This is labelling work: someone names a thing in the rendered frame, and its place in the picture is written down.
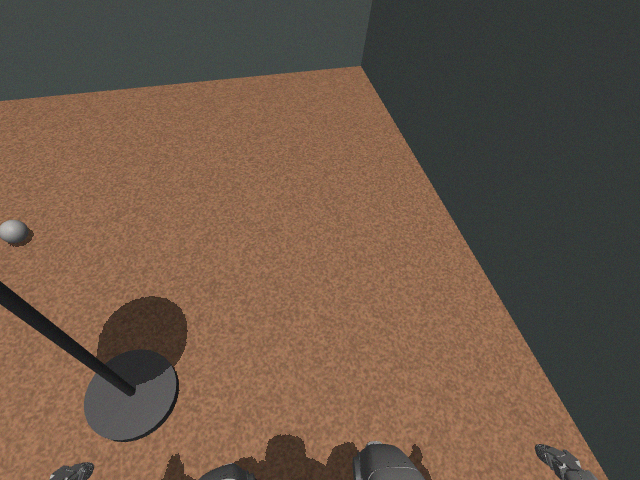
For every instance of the ball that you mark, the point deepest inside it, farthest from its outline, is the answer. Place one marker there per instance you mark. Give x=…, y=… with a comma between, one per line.
x=13, y=231

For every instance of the floor lamp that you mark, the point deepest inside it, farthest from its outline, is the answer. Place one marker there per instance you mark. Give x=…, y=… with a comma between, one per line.
x=129, y=397

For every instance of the right robot hand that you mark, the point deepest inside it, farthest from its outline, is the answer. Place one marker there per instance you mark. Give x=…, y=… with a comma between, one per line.
x=563, y=463

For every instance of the left robot hand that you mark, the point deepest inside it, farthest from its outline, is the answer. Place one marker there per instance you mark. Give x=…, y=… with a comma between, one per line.
x=80, y=471

